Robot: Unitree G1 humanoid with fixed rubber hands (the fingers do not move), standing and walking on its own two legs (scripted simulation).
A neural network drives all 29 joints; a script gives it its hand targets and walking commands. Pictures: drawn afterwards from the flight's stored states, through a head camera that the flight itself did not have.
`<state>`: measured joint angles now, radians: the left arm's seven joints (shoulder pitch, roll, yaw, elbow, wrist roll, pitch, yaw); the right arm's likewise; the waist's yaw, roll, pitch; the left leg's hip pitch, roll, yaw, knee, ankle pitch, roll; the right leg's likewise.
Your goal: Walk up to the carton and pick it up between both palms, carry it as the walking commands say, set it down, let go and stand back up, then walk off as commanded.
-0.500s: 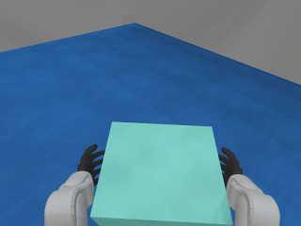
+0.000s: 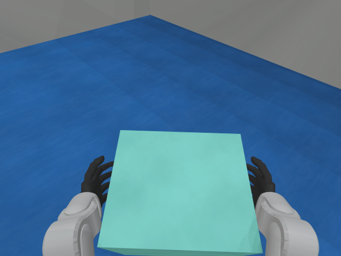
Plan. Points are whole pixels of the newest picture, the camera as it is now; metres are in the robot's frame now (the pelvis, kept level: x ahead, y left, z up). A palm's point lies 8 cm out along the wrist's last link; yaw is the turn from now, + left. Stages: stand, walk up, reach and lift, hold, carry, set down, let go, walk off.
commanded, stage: carry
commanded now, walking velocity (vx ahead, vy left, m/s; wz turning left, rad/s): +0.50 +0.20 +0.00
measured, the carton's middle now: (177, 200) +0.25 -0.01 +0.04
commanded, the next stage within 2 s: none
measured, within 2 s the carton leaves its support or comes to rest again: neither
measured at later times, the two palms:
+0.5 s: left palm (81, 95) +0.55 +0.28 +0.10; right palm (191, 97) +0.55 -0.06 +0.10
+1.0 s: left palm (75, 46) +0.89 +0.40 +0.10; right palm (155, 47) +0.90 +0.06 +0.10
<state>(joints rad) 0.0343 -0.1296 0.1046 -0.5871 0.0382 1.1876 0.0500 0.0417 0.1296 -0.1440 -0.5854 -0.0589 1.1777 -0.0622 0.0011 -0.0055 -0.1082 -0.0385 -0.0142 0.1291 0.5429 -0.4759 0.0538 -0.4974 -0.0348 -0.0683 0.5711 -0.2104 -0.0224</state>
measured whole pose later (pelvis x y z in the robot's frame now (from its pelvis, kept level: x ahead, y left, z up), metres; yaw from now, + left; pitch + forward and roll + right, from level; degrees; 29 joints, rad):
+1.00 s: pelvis +0.66 +0.23 +0.02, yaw +0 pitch +7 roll -1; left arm 0.08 -0.14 0.11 -0.60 0.04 1.16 0.04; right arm 0.03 0.13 -0.13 -0.57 -0.05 1.18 -0.07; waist 0.00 0.02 -0.08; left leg -0.21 0.02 0.14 0.40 -0.31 0.03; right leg -0.45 -0.05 -0.10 1.05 -0.50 0.04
